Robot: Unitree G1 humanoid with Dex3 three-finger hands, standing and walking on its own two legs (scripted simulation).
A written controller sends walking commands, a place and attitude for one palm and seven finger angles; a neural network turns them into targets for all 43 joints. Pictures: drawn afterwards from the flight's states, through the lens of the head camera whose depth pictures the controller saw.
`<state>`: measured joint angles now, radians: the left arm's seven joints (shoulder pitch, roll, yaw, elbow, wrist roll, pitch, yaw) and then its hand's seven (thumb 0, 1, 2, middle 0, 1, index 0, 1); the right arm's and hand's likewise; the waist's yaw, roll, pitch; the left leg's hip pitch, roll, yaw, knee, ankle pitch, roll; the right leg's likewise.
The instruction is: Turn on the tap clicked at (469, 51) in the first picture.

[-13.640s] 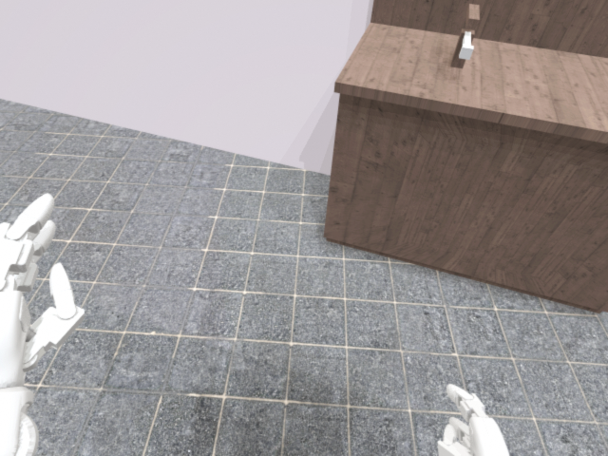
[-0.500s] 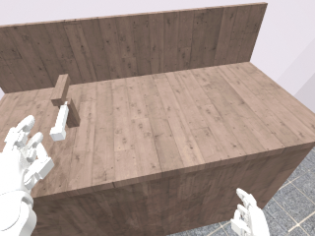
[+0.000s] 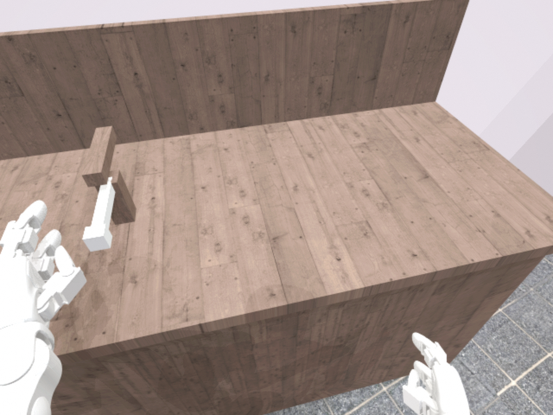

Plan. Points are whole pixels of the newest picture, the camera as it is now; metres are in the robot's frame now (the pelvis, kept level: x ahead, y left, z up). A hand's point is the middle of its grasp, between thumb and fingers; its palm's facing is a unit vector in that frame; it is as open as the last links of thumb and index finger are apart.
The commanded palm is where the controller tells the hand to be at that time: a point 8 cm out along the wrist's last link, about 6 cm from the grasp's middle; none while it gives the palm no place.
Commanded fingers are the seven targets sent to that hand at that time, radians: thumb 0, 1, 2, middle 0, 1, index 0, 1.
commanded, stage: reach beside the lever's end, fingers flat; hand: left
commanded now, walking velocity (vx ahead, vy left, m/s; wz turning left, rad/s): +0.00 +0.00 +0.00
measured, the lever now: (98, 237) +0.31 +0.31 +0.11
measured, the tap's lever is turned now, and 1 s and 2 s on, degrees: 0 0 0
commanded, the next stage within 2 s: push the lever round in 1.26 s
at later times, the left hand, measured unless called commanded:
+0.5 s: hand (70, 263) +0.25 +0.31 +0.13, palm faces +0.55 -0.83 -0.11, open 7.7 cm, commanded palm +0.20 +0.35 +0.12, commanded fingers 0.00 0.90 0.90 -0.16 -0.17 -0.16 -0.17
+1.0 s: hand (61, 251) +0.28 +0.35 +0.11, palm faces +0.55 -0.83 -0.11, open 7.8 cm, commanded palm +0.23 +0.38 +0.11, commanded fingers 0.00 0.90 0.90 -0.15 -0.15 -0.15 -0.15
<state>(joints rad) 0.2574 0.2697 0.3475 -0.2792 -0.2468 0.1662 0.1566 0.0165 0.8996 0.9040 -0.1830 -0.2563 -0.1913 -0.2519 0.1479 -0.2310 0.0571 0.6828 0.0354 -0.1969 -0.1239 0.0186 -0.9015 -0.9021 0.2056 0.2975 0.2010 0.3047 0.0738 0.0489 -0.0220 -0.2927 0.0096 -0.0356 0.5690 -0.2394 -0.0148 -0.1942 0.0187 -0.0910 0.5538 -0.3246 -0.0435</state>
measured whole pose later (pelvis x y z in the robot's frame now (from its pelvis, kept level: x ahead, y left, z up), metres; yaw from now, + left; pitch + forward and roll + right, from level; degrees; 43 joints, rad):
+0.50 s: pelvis -0.01 +0.00 +0.00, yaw +0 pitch -1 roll -1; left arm 0.10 0.32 0.42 -0.01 -0.25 0.08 0.10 0.02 0.90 0.90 -0.16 -0.19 -0.17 -0.19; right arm 0.16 -0.24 0.05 0.71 0.04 -0.19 -0.13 0.02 -0.90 -0.90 0.21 0.30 0.20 0.30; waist 0.06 0.05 -0.02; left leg -0.33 0.01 -0.04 0.58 -0.23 -0.02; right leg -0.23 0.02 -0.10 0.56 -0.32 -0.05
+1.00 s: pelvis -0.01 +0.01 -0.01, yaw +0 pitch +2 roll -1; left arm -0.04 0.41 0.52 0.29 -0.24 -0.05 -0.01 0.02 0.90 0.90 -0.15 -0.15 -0.16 -0.15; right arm 0.21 -0.27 0.03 0.71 0.04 -0.18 -0.12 0.02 -0.90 -0.90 0.21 0.30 0.20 0.30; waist 0.03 0.05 -0.03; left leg -0.41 0.02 -0.04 0.64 -0.26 -0.01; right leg -0.31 0.03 -0.09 0.60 -0.33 -0.04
